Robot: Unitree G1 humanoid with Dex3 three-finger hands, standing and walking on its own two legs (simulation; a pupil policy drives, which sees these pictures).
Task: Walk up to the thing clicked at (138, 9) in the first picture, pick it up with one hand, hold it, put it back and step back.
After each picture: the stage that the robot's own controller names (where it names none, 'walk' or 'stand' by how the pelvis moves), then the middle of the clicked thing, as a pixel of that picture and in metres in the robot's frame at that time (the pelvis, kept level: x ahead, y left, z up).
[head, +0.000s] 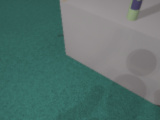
stand; (136, 1) +0.98 -0.31 -0.02
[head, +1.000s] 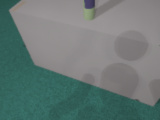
walk; out of the picture +0.91 +0.04 +0.01
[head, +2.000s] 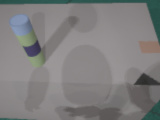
rise first; (30, 43) +0.52 +0.26 +0.00
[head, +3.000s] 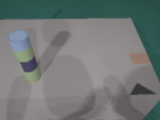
stand; (26, 59) +0.47 +0.26 +0.00
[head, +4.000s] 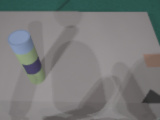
stand; (29, 60) +0.43 +0.25 +0.00
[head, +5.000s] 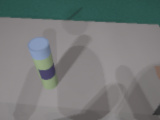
stand; (45, 66) +0.43 +0.19 -0.01
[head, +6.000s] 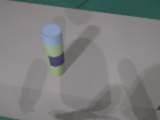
stand; (55, 53) +0.47 +0.14 -0.02
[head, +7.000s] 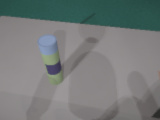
stand; (52, 62) +0.48 +0.17 -0.02
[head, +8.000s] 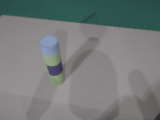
stand; (53, 63) +0.47 +0.16 -0.02
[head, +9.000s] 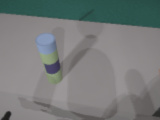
rise first; (50, 61) +0.47 +0.18 -0.02
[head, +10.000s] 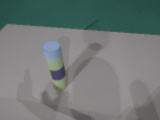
go down; (56, 67) +0.46 +0.17 -0.02
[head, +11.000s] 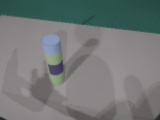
go down; (54, 62) +0.47 +0.16 -0.01
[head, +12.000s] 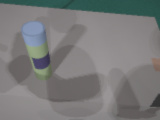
go down; (39, 54) +0.46 +0.16 +0.03
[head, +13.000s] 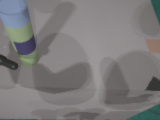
close in; (22, 38) +0.47 +0.17 +0.06
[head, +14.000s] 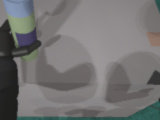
close; (24, 30) +0.49 +0.15 +0.08
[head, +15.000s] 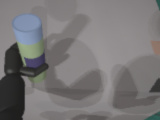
lift; (33, 54) +0.42 +0.15 +0.06
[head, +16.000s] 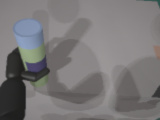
lift; (34, 58) +0.41 +0.15 +0.06
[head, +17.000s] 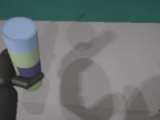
hold; (27, 61) +0.34 +0.17 +0.17
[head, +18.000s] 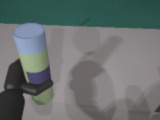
hold; (37, 69) +0.32 +0.15 +0.16
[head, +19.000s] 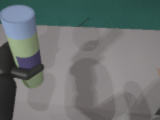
crouch; (27, 53) +0.34 +0.18 +0.19
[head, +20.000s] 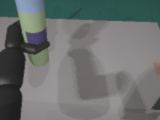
lower; (34, 31) +0.44 +0.16 +0.17
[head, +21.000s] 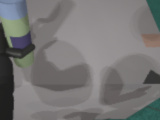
lower; (18, 34) +0.48 +0.16 +0.09
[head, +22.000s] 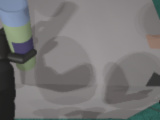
lower; (20, 39) +0.46 +0.17 +0.07
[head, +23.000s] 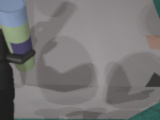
lower; (19, 40) +0.46 +0.17 +0.07
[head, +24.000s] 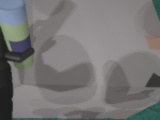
lower; (18, 38) +0.47 +0.17 +0.07
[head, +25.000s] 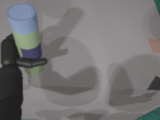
open; (29, 45) +0.45 +0.15 +0.06
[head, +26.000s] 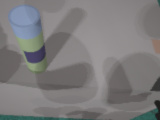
sink last; (32, 46) +0.43 +0.15 +0.06
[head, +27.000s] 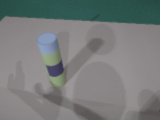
sink last; (53, 63) +0.45 +0.17 +0.03
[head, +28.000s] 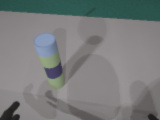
stand; (51, 64) +0.42 +0.16 +0.03
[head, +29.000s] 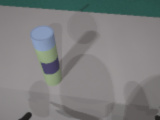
stand; (48, 59) +0.43 +0.16 +0.05
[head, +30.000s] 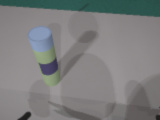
stand; (46, 60) +0.42 +0.16 +0.05
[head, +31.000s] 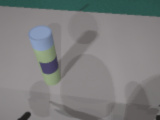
stand; (47, 59) +0.43 +0.16 +0.05
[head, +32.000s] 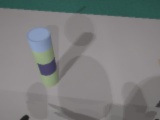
stand; (45, 61) +0.43 +0.16 +0.05
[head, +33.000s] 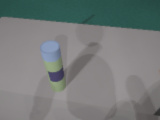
stand; (54, 69) +0.44 +0.15 -0.01
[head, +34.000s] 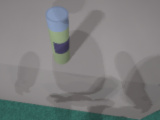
walk; (59, 39) +0.50 +0.10 +0.00
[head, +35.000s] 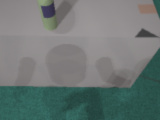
walk; (46, 5) +0.69 +0.20 +0.01
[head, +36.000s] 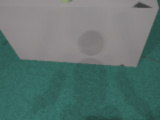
walk; out of the picture +1.03 +0.18 +0.00
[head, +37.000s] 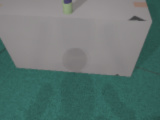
stand; out of the picture +1.05 +0.16 -0.01
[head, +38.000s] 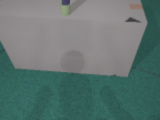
stand; out of the picture +1.07 +0.16 -0.02
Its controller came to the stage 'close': yes
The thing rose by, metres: 0.20
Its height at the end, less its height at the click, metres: +0.00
